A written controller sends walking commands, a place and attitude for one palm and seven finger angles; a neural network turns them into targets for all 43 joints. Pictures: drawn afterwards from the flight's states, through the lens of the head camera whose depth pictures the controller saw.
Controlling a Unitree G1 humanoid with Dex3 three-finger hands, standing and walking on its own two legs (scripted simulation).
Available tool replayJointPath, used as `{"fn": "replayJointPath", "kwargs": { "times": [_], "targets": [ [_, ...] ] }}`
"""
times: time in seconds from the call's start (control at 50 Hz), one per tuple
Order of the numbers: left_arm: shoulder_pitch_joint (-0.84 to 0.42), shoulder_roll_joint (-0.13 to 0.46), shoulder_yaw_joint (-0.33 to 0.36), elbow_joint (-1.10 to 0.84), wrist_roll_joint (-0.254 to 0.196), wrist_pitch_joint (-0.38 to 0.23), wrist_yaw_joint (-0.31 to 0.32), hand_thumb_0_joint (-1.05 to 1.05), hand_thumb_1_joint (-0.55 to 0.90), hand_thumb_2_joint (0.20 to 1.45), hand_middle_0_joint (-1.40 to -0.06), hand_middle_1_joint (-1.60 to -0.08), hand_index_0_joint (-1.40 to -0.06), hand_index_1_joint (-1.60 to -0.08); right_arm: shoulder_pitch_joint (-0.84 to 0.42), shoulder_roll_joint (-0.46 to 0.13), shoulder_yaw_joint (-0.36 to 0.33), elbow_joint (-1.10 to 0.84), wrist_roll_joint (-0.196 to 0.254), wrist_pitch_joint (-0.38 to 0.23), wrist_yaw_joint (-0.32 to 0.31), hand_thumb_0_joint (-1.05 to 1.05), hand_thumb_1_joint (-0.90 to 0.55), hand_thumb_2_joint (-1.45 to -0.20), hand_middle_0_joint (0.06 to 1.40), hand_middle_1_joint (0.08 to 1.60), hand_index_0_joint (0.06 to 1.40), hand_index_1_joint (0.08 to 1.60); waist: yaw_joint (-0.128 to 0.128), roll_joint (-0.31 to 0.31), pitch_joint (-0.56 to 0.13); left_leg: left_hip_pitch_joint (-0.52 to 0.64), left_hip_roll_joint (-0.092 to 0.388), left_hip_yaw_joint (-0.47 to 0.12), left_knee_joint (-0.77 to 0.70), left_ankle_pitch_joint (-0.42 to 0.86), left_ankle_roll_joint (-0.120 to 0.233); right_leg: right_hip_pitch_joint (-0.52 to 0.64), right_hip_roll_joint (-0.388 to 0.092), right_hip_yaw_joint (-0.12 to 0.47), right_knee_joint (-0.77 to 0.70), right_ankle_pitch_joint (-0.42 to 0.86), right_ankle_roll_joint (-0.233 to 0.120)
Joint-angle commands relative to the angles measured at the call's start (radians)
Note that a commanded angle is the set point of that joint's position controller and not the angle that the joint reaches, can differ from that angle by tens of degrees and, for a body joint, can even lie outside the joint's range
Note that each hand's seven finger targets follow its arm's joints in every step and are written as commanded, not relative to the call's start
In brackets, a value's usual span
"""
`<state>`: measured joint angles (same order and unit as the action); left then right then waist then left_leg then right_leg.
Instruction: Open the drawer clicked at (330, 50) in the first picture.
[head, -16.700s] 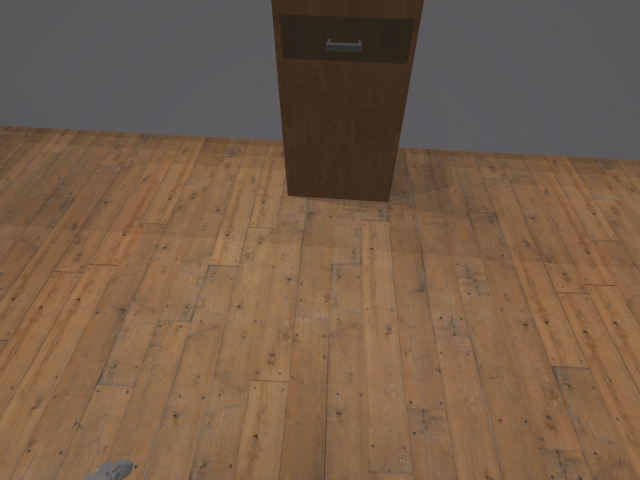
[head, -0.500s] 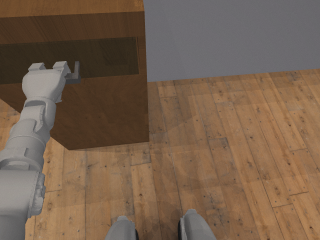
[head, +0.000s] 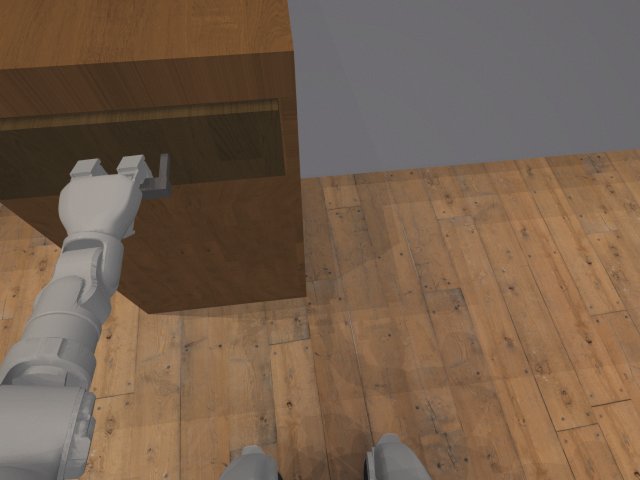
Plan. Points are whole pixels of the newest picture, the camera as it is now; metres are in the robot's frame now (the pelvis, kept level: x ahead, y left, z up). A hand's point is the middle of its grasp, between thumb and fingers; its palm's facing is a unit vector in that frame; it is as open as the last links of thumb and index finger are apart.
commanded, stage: pull the drawer open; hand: left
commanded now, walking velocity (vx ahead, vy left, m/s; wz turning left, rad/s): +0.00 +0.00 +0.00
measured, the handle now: (125, 177) +0.51 +0.26 +0.01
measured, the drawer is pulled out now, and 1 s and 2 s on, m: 0.02 0.05 0.13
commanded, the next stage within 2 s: none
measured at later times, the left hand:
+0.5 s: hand (120, 245) +0.41 +0.26 -0.01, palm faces -0.05 -0.02 -1.00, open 5.7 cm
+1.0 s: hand (120, 245) +0.41 +0.26 -0.01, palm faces -0.06 -0.01 -1.00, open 5.7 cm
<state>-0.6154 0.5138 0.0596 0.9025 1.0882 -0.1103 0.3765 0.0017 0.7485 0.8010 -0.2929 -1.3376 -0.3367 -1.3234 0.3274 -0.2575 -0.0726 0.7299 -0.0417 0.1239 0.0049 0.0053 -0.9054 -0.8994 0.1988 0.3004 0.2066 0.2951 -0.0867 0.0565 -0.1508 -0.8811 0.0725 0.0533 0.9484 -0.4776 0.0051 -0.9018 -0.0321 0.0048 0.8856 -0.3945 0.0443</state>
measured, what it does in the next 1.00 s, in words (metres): stands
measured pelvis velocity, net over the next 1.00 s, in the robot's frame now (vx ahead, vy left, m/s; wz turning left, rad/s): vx -0.03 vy -0.01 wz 0.02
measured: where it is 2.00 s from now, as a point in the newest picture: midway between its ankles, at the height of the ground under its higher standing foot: outside the picture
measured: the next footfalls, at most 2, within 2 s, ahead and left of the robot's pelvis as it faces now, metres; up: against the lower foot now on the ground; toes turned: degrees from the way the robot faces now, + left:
none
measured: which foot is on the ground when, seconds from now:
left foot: down 0.00-1.00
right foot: down 0.00-1.00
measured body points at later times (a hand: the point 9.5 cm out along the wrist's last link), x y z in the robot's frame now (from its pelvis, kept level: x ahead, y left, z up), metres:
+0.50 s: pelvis +0.01 +0.00 +0.01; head +0.11 +0.00 +0.44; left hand +0.41 +0.25 +0.04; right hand +0.10 -0.27 -0.13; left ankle -0.03 +0.11 -0.68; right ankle +0.00 -0.15 -0.68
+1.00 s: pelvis -0.03 -0.01 -0.01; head +0.09 -0.02 +0.43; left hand +0.41 +0.25 +0.04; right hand -0.01 -0.30 -0.14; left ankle -0.03 +0.11 -0.68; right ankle +0.00 -0.15 -0.68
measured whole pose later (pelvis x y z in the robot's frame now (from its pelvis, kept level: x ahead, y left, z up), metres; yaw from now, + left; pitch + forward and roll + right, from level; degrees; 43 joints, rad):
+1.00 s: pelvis -0.03 -0.01 -0.01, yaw +1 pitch +22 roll -1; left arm -0.66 0.52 0.06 1.00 1.12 -0.14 0.40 0.00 0.72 0.83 -0.33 -1.31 -0.36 -1.34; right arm 0.33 -0.27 -0.07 0.77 -0.04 0.09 -0.02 0.01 -0.91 -0.90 0.20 0.30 0.21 0.30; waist -0.09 0.05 -0.14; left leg -0.92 0.06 0.02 0.98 -0.45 -0.01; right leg -0.94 -0.04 -0.01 0.94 -0.38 0.03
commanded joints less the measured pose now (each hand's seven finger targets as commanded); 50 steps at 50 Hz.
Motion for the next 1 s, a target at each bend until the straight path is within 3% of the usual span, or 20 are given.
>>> {"fn": "replayJointPath", "kwargs": {
  "times": [0.0,0.08,0.14,0.18,0.2,0.22,0.26,0.32,0.36,0.4,0.44,0.68,0.76,0.84,0.9,0.98],
  "targets": [
    [-0.136,0.201,0.060,-0.182,-0.017,0.005,0.034,0.000,0.900,0.900,-0.400,-1.350,-0.400,-1.350,0.113,-0.168,-0.058,-0.067,0.003,-0.006,-0.006,0.000,-0.900,-0.900,0.200,0.300,0.200,0.300,0.044,0.010,-0.455,0.328,-0.059,-0.014,-0.093,0.643,0.026,0.319,0.069,-0.059,-0.056,0.488,-0.073],
    [0.002,0.218,0.103,-0.255,-0.032,0.025,0.034,0.000,0.900,0.900,-0.400,-1.350,-0.400,-1.350,0.084,-0.166,-0.057,-0.082,0.004,-0.004,-0.004,0.000,-0.900,-0.900,0.200,0.300,0.200,0.300,0.072,-0.019,-0.460,0.325,-0.056,-0.012,-0.108,0.714,0.030,0.394,0.062,-0.049,-0.061,0.571,-0.075],
    [0.065,0.141,0.053,-0.321,-0.033,0.038,0.040,0.000,0.900,0.900,-0.400,-1.350,-0.400,-1.350,0.064,-0.157,-0.060,-0.103,0.010,-0.009,-0.002,0.000,-0.900,-0.900,0.200,0.300,0.200,0.300,0.064,0.001,-0.426,0.375,-0.050,-0.014,-0.118,0.740,0.024,0.371,0.066,-0.060,-0.078,0.552,-0.071],
    [0.102,0.154,0.071,-0.375,-0.033,0.049,0.047,0.000,0.900,0.900,-0.400,-1.350,-0.400,-1.350,0.048,-0.157,-0.059,-0.113,0.007,-0.012,-0.001,0.000,-0.900,-0.900,0.200,0.300,0.200,0.300,0.076,0.022,-0.440,0.395,-0.047,-0.021,-0.119,0.788,0.021,0.383,0.066,-0.060,-0.071,0.564,-0.074],
    [0.111,0.124,0.049,-0.387,-0.029,0.056,0.051,0.000,0.900,0.900,-0.400,-1.350,-0.400,-1.350,0.046,-0.152,-0.061,-0.114,0.008,-0.014,-0.001,0.000,-0.900,-0.900,0.200,0.300,0.200,0.300,0.064,0.016,-0.430,0.414,-0.044,-0.022,-0.119,0.801,0.020,0.374,0.066,-0.062,-0.076,0.571,-0.070],
    [0.145,0.121,0.055,-0.401,-0.034,0.063,0.053,0.000,0.900,0.900,-0.400,-1.350,-0.400,-1.350,0.041,-0.153,-0.061,-0.119,0.008,-0.015,-0.001,0.000,-0.900,-0.900,0.200,0.300,0.200,0.300,0.070,0.007,-0.422,0.411,-0.045,-0.019,-0.122,0.792,0.020,0.382,0.066,-0.063,-0.081,0.567,-0.070],
    [-0.181,0.162,0.034,-0.341,-0.002,0.059,0.070,0.000,0.900,0.900,-0.400,-1.350,-0.400,-1.350,0.057,-0.165,-0.054,-0.074,0.002,-0.016,-0.019,0.000,-0.900,-0.900,0.200,0.300,0.200,0.300,-0.009,0.016,-0.346,0.381,-0.049,-0.028,-0.110,0.662,0.017,0.287,0.065,-0.070,-0.078,0.491,-0.066],
    [-0.164,0.185,0.060,-0.254,0.016,0.062,0.075,0.000,0.900,0.900,-0.400,-1.350,-0.400,-1.350,0.062,-0.162,-0.055,-0.059,-0.006,-0.015,-0.024,0.000,-0.900,-0.900,0.200,0.300,0.200,0.300,0.024,0.031,-0.388,0.392,-0.058,-0.024,-0.098,0.685,0.017,0.283,0.064,-0.067,-0.062,0.482,-0.072],
    [-0.210,0.189,0.054,-0.261,0.020,0.059,0.072,0.000,0.900,0.900,-0.400,-1.350,-0.400,-1.350,0.066,-0.158,-0.055,-0.060,-0.007,-0.012,-0.026,0.000,-0.900,-0.900,0.200,0.300,0.200,0.300,0.025,0.043,-0.426,0.403,-0.060,-0.027,-0.091,0.717,0.014,0.296,0.062,-0.065,-0.054,0.509,-0.073],
    [-0.227,0.161,0.031,-0.237,0.017,0.059,0.064,0.000,0.900,0.900,-0.400,-1.350,-0.400,-1.350,0.068,-0.152,-0.056,-0.061,-0.005,-0.009,-0.026,0.000,-0.900,-0.900,0.200,0.300,0.200,0.300,0.018,0.043,-0.428,0.411,-0.060,-0.035,-0.085,0.729,0.013,0.279,0.063,-0.068,-0.053,0.497,-0.072],
    [-0.243,0.142,0.012,-0.202,0.013,0.051,0.055,0.000,0.900,0.900,-0.400,-1.350,-0.400,-1.350,0.063,-0.151,-0.055,-0.064,-0.003,-0.007,-0.028,0.000,-0.900,-0.900,0.200,0.300,0.200,0.300,0.011,0.008,-0.404,0.379,-0.065,-0.030,-0.089,0.657,0.016,0.279,0.064,-0.066,-0.063,0.473,-0.071],
    [-0.341,0.245,0.070,-0.133,0.024,-0.033,0.055,0.000,0.900,0.900,-0.400,-1.350,-0.400,-1.350,0.065,-0.157,-0.049,-0.059,-0.005,-0.028,-0.034,0.000,-0.900,-0.900,0.200,0.300,0.200,0.300,0.014,-0.006,-0.424,0.251,-0.081,-0.021,-0.068,0.428,0.029,0.260,0.063,-0.045,-0.039,0.364,-0.074],
    [-0.366,0.236,0.048,-0.118,0.028,-0.038,0.066,0.000,0.900,0.900,-0.400,-1.350,-0.400,-1.350,0.078,-0.158,-0.052,-0.052,-0.001,-0.037,-0.034,0.000,-0.900,-0.900,0.200,0.300,0.200,0.300,0.005,0.002,-0.426,0.231,-0.082,-0.019,-0.069,0.368,0.030,0.238,0.064,-0.043,-0.044,0.313,-0.072],
    [-0.366,0.295,0.080,-0.078,0.022,-0.030,0.065,0.000,0.900,0.900,-0.400,-1.350,-0.400,-1.350,0.086,-0.169,-0.046,-0.040,0.001,-0.040,-0.036,0.000,-0.900,-0.900,0.200,0.300,0.200,0.300,0.011,-0.015,-0.425,0.188,-0.086,-0.018,-0.073,0.330,0.034,0.256,0.062,-0.035,-0.047,0.291,-0.069],
    [-0.402,0.276,0.060,-0.089,0.025,-0.031,0.065,0.000,0.900,0.900,-0.400,-1.350,-0.400,-1.350,0.094,-0.169,-0.049,-0.034,0.001,-0.044,-0.036,0.000,-0.900,-0.900,0.200,0.300,0.200,0.300,0.002,0.018,-0.436,0.214,-0.083,-0.024,-0.076,0.339,0.031,0.228,0.064,-0.042,-0.045,0.279,-0.072],
    [-0.424,0.294,0.069,-0.081,0.020,-0.033,0.065,0.000,0.900,0.900,-0.400,-1.350,-0.400,-1.350,0.101,-0.173,-0.048,-0.028,0.000,-0.051,-0.037,0.000,-0.900,-0.900,0.200,0.300,0.200,0.300,0.002,0.015,-0.443,0.208,-0.083,-0.028,-0.076,0.323,0.033,0.225,0.065,-0.040,-0.048,0.258,-0.072]
  ]
}}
